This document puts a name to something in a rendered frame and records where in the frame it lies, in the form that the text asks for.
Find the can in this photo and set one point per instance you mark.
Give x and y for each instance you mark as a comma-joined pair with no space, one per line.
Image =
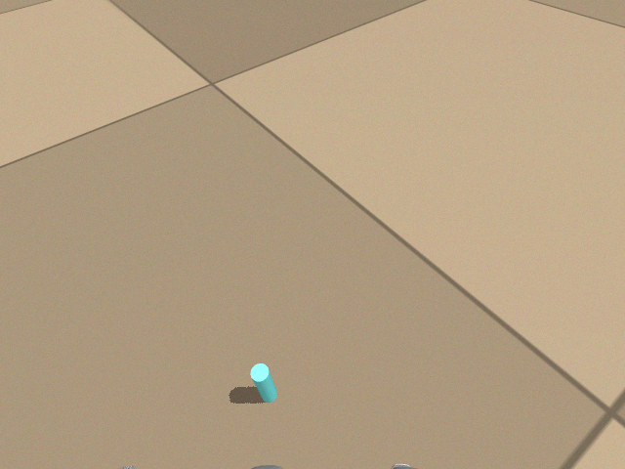
264,383

